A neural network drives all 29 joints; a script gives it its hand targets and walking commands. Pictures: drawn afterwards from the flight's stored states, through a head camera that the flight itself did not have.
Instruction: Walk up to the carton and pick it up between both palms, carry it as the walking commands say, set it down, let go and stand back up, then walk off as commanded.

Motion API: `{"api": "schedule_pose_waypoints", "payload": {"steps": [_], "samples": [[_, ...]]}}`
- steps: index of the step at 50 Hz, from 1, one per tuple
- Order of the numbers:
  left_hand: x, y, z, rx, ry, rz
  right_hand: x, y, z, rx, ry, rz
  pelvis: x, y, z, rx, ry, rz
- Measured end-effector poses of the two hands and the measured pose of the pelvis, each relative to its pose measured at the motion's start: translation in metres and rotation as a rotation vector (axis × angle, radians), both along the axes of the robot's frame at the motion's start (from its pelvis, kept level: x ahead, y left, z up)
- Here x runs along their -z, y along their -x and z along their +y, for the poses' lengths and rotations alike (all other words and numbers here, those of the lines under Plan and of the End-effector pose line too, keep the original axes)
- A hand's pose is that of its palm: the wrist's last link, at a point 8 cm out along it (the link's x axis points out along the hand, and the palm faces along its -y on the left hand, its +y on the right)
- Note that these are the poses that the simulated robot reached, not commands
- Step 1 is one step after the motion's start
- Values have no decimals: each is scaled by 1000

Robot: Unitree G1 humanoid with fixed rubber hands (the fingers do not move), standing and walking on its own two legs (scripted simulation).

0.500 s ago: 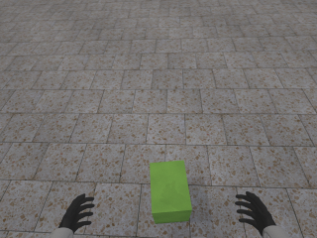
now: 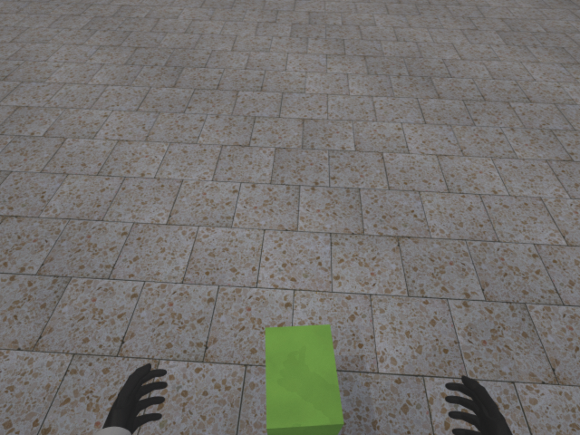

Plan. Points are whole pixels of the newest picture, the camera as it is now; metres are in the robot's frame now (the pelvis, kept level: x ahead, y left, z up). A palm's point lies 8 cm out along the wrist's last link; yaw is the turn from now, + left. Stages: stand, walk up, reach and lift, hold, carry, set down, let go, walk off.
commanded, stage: stand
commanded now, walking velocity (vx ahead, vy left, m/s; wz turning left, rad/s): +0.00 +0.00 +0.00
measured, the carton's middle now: (299, 385) +0.37 -0.04 -0.64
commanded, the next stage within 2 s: walk off in 1.56 s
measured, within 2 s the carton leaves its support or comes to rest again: neither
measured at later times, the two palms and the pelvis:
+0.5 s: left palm out of the picture +0.13 +0.23 -0.05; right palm out of the picture +0.08 -0.28 -0.08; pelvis -0.04 -0.01 +0.00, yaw +0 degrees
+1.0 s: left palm out of the picture +0.13 +0.23 -0.05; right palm out of the picture +0.07 -0.28 -0.08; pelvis -0.05 -0.01 +0.00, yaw +0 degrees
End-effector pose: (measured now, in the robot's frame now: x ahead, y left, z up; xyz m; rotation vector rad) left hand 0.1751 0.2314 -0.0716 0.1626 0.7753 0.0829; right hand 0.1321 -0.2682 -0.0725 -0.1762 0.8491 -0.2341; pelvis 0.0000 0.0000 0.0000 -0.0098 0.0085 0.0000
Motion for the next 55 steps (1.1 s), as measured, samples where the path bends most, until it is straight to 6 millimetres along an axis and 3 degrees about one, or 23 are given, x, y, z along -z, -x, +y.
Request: {"api": "schedule_pose_waypoints", "payload": {"steps": [7,23,32,55], "samples": [[-9,3,1,-5,-13,-52,-1,4,-2,5,-4,-49,0,5,-1,0,-1,-7],[-19,39,-1,-18,-34,-100,3,44,-8,5,-13,-77,-1,40,-8,0,-10,-56],[-21,49,-1,-23,-37,-112,7,57,-10,6,-22,-66,-1,49,-9,0,-13,-68],[-19,53,0,-32,-39,-113,9,63,-11,9,-21,-61,-1,51,-10,0,-13,-71]]}}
